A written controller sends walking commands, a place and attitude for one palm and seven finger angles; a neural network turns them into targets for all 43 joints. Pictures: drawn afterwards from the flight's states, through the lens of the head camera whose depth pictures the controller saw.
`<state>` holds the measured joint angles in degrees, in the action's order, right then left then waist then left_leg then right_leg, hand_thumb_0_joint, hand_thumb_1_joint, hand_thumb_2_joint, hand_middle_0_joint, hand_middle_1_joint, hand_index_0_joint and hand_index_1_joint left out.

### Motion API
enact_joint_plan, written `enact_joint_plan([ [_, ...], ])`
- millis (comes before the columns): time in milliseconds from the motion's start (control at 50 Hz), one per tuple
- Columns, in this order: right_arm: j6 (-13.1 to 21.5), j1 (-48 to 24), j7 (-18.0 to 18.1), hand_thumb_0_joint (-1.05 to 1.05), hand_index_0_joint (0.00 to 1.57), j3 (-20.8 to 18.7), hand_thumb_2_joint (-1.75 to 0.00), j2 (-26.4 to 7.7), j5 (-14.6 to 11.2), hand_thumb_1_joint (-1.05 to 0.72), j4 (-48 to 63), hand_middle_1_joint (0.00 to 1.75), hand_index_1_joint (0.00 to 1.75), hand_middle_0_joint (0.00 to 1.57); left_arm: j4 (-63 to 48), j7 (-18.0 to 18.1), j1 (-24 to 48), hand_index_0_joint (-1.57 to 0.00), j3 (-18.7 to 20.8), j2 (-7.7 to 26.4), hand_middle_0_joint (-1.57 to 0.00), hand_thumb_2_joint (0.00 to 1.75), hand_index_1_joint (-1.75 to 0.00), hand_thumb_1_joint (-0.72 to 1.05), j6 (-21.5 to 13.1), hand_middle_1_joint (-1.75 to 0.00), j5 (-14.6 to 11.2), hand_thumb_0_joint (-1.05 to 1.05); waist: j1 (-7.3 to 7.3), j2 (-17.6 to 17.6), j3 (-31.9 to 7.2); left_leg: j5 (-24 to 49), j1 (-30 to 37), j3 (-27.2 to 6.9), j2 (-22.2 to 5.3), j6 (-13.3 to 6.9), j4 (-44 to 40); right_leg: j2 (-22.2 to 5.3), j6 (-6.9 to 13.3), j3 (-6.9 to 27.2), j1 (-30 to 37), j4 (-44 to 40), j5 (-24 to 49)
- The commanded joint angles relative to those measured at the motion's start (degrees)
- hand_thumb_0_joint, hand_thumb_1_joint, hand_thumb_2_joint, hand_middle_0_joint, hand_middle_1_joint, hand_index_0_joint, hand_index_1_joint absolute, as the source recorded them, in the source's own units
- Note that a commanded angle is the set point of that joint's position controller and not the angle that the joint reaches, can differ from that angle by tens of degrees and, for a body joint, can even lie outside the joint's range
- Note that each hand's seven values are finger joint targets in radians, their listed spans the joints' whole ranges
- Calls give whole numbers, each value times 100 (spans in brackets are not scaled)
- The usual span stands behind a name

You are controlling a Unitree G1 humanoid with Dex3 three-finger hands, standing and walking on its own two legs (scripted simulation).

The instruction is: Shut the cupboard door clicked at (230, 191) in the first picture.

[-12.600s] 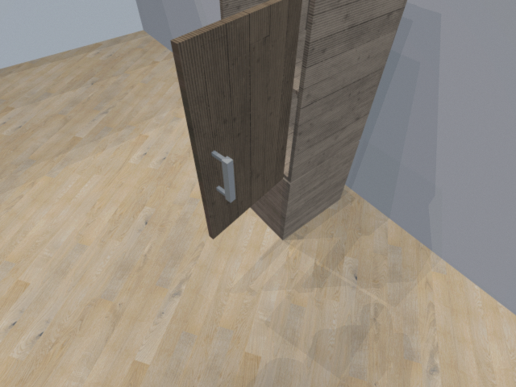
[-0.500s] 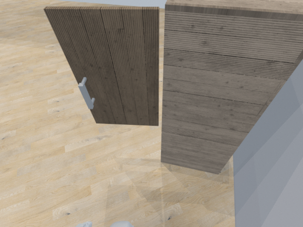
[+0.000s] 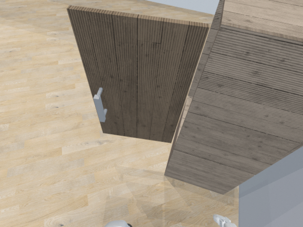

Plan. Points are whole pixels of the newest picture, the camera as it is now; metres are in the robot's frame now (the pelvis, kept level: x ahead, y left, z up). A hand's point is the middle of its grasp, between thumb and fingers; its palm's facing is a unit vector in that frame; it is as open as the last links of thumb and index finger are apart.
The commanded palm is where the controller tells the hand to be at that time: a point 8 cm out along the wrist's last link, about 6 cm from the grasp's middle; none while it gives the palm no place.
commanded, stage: come to a stop and stand still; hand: left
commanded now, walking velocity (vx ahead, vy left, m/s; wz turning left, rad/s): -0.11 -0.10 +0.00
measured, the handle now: (101, 105) +0.50 +0.24 -0.08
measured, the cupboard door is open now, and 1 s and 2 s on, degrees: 100 100 100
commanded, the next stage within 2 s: look again from close up in 0.80 s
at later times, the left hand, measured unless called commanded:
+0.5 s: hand out of the picture +0.06 +0.11 -0.17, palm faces +0.00 -0.98 -0.19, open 7.3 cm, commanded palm none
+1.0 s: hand out of the picture -0.01 +0.09 -0.17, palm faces +0.02 -0.98 -0.17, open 7.4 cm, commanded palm none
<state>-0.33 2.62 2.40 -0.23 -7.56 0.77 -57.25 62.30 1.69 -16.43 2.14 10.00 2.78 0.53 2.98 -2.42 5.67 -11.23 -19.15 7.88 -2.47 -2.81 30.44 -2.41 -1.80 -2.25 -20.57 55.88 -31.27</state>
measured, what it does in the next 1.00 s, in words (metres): steps on the spot: right foot, then left foot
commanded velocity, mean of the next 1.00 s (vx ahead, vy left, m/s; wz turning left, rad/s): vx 0.00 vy -0.01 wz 0.00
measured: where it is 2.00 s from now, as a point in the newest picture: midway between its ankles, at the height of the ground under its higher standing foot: outside the picture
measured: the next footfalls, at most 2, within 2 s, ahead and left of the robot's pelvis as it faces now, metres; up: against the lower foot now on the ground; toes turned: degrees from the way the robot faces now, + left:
right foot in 0.26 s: +0.00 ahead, -0.17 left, +0.00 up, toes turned -4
left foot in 0.48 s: +0.02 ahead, +0.06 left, +0.00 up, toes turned +3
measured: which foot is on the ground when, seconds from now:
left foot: down 0.00-0.26, up 0.28-0.46, down 0.48-1.00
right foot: up 0.00-0.24, down 0.26-1.00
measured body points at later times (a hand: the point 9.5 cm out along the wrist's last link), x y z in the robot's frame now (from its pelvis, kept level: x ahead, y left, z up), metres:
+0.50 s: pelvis -0.01 -0.06 +0.00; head +0.01 -0.06 +0.45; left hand +0.06 +0.16 -0.16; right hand -0.03 -0.31 -0.15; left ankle -0.02 +0.06 -0.74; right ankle -0.04 -0.17 -0.73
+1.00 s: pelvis +0.00 -0.07 +0.01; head +0.01 -0.07 +0.45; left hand -0.01 +0.14 -0.15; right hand +0.00 -0.30 -0.15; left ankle -0.02 +0.06 -0.73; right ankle -0.04 -0.17 -0.73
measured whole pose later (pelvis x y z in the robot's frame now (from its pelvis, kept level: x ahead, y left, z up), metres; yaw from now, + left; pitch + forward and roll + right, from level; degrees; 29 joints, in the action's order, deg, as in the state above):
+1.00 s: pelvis +0.00 -0.07 +0.01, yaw +0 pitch -1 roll -1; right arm 0.5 16.5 2.1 -0.9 -9.1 1.0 -60.5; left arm 61.8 1.8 -18.2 -0.3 7.6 -1.3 0.9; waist -0.4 0.5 2.3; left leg -16.1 -11.6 1.7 -3.0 1.4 28.5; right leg 0.6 1.7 -4.8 -7.8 25.8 -17.3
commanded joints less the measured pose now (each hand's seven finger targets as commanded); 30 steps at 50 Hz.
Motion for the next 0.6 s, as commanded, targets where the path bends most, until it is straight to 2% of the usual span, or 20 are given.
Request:
enact_joint_plan([
  [0,-25,707,130,0,20,-426,-90,-1344,32,-90,85,30,30,20,-496,-38,-371,-20,226,491,-20,90,-30,90,53,-30,62,0,-289,800,-902,2457,750,-1329,-1966,-820,-1130,-125,-15,324,-549,803,257],
  [60,-33,672,83,0,20,-460,-90,-1296,58,-90,106,30,30,20,-690,-68,-192,-20,264,440,-20,90,-30,90,78,-30,69,0,-301,1055,-909,1422,617,-1285,-1824,-713,-1284,-89,-5,236,-477,423,395],
  [80,-31,645,74,0,20,-453,-90,-1260,74,-90,124,30,30,20,-750,-80,-120,-20,247,424,-20,90,-30,90,52,-30,83,0,-290,1118,-758,1265,448,-1252,-1781,-693,-1283,-91,49,143,-335,66,333],
  [140,-68,689,-15,0,20,-518,-90,-1347,106,-90,126,30,30,20,-799,-87,-53,-20,201,330,-20,90,-30,90,10,-30,74,0,-331,1286,-885,212,350,-1311,-1640,-566,-1379,-10,96,-109,214,-986,450],
  [180,-88,763,-45,0,20,-509,-90,-1286,85,-90,104,30,30,20,-766,-81,-153,-20,182,388,-20,90,-30,90,-64,-30,73,0,-237,1014,-755,-87,-28,-1331,-1444,-412,-1124,83,169,-190,879,-2121,969],
  [200,-99,761,-79,0,20,-519,-90,-1312,59,-90,126,30,30,20,-704,-76,-401,-20,202,480,-20,90,-30,90,-82,-30,67,0,-118,808,-844,-370,-260,-1129,-1224,-206,-905,72,156,-217,1386,-2800,1504],
  [220,-127,868,-111,0,20,-491,-90,-1076,13,-90,140,30,30,20,-711,-46,-454,-20,224,756,-20,90,-30,90,-121,-30,100,0,-111,73,-792,-835,-500,-808,-733,89,-337,-354,282,314,1547,-3603,1464],
  [240,-162,902,-157,0,20,-413,-90,-716,-28,-90,243,30,30,20,-796,-15,-146,-20,244,1183,-20,90,-30,90,-172,-30,127,0,-247,-1134,-555,-1462,-771,-265,-98,462,360,-1421,706,1472,1083,-4217,1145],
  [260,-208,678,-203,0,20,-373,-90,-720,-7,-90,350,30,30,20,-927,-9,212,-20,177,1294,-20,90,-30,90,-179,-30,113,0,-185,-867,-414,-1779,-352,-481,22,452,1066,-1807,1054,1533,227,-4439,1111],
  [300,-261,796,-176,0,20,-363,-90,-665,42,-90,167,30,30,20,-878,15,622,-20,113,1062,-20,90,-30,90,-253,-30,94,0,-338,-1127,-262,-1474,-258,-687,18,400,1519,-1401,1087,1239,106,-4185,1872],
  [320,-254,1058,-173,0,20,-365,-90,-668,36,-90,22,30,30,20,-860,8,757,-20,83,947,-20,90,-30,90,-270,-30,80,0,-435,-1026,-252,-1294,-215,-645,30,426,1632,-1221,1067,921,289,-4013,2372],
  [340,-217,1159,-169,0,20,-342,-90,-633,22,-90,-76,30,30,20,-816,2,710,-20,67,878,-20,90,-30,90,-299,-30,71,0,-430,-843,-258,-1240,-167,-600,41,454,1539,-1128,1044,771,456,-3848,2949],
  [400,-126,1382,-124,0,20,-256,-90,-496,-13,-90,-276,30,30,20,-594,17,518,-20,42,834,-20,90,-30,90,-354,-30,27,0,-400,-475,-384,-786,308,-520,33,523,225,-1009,934,610,917,-3395,3750],
  [420,-71,1494,-102,0,20,-226,-90,-509,-11,-90,-383,30,30,20,-498,17,461,-20,32,786,-20,90,-30,90,-368,-30,-10,0,-420,-307,-476,-81,706,-619,-17,493,-436,-929,788,598,891,-3193,3772],
  [440,14,1612,-79,0,20,-206,-90,-623,-4,-90,-469,30,30,20,-437,1,331,-20,5,661,-20,90,-30,90,-367,-30,-55,0,-370,251,-642,1208,1079,-977,-320,372,-722,-659,546,464,835,-3010,3540],
  [460,61,1561,-40,0,20,-203,-90,-789,20,-90,-490,30,30,20,-414,-4,182,-20,-9,531,-20,90,-30,90,-352,-30,-80,0,-251,592,-753,1838,1088,-1188,-661,237,-704,-421,372,349,986,-3087,3158],
  [480,74,1564,5,0,20,-211,-90,-822,14,-90,-538,30,30,20,-368,-4,209,-20,-26,494,-20,90,-30,90,-344,-30,-60,0,-246,451,-734,1806,949,-1168,-722,208,-653,-320,331,320,1223,-3207,2949],
  [500,85,1476,12,0,20,-211,-90,-783,4,-90,-620,30,30,20,-298,-2,266,-20,-10,502,-20,90,-30,90,-298,-30,-62,0,-234,1009,-668,1801,824,-1123,-631,210,-725,-367,301,245,1328,-3191,2881],
  [520,64,1461,15,0,20,-191,-90,-737,-14,-90,-642,30,30,20,-250,-11,280,-20,-23,532,-20,90,-30,90,-270,-30,-75,0,-227,1213,-541,1229,659,-1125,-630,232,-998,-315,276,206,1406,-3277,2359],
  [580,30,1516,16,0,20,-186,-90,-573,-9,-90,-696,30,30,20,-98,-20,223,-20,-36,520,-20,90,-30,90,-284,-30,-46,0,-242,365,-252,531,619,-952,-439,336,-995,-370,342,346,1359,-3620,2465],
])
